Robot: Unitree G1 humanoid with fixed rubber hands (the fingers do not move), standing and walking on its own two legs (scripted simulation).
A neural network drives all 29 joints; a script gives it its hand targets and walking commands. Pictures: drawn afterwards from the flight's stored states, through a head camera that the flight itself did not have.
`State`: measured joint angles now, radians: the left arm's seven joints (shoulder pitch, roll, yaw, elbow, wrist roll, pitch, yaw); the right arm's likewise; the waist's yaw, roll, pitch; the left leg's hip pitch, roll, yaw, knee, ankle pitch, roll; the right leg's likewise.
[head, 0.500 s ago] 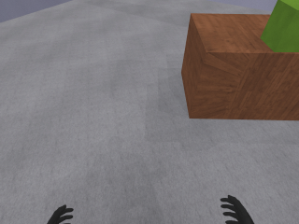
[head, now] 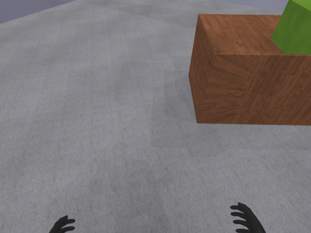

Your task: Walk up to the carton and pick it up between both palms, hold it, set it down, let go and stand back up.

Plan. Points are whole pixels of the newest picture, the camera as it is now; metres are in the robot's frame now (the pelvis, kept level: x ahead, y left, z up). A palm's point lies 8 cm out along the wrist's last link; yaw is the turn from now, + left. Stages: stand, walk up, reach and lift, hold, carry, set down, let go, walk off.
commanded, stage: stand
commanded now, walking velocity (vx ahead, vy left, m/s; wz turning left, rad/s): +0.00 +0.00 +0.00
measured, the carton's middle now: (303, 27) +1.23 -0.94 +0.03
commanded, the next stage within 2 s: none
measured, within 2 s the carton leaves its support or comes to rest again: neither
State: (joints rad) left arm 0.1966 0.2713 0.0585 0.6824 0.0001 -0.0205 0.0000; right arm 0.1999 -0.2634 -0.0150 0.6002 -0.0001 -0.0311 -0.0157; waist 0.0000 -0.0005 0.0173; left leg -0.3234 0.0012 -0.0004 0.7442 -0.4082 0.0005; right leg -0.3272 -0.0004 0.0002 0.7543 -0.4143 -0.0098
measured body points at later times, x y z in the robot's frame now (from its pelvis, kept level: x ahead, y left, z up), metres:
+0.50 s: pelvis +0.00 +0.00 +0.00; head +0.00 +0.00 +0.45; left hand +0.14 +0.27 -0.09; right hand +0.16 -0.25 -0.08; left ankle -0.01 +0.12 -0.71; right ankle -0.01 -0.12 -0.71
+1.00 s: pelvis -0.02 +0.00 +0.00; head -0.02 +0.00 +0.45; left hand +0.12 +0.27 -0.10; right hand +0.15 -0.26 -0.08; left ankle -0.01 +0.12 -0.71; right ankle -0.01 -0.12 -0.71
